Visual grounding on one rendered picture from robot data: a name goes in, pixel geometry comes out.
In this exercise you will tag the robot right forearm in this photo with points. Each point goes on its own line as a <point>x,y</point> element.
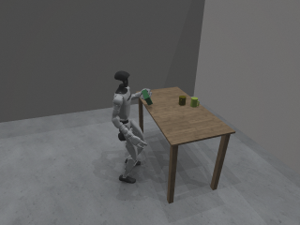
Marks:
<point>124,129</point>

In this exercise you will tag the table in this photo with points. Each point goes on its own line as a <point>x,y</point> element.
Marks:
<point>181,124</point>

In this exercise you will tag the robot right foot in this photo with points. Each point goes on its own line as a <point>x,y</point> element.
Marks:
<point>128,179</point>

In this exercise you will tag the robot right thigh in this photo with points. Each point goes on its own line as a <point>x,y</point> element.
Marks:
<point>132,149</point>

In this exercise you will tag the right robot hand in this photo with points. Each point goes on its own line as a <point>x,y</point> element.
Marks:
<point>135,140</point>

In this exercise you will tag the robot left forearm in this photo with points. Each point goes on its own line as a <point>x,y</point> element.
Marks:
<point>135,96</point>

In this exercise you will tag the robot right upper arm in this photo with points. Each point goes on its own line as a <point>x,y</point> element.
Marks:
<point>117,103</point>

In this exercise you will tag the left robot hand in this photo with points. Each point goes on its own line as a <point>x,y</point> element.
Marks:
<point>148,91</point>

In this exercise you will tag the sponge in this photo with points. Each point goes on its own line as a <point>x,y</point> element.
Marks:
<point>147,97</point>

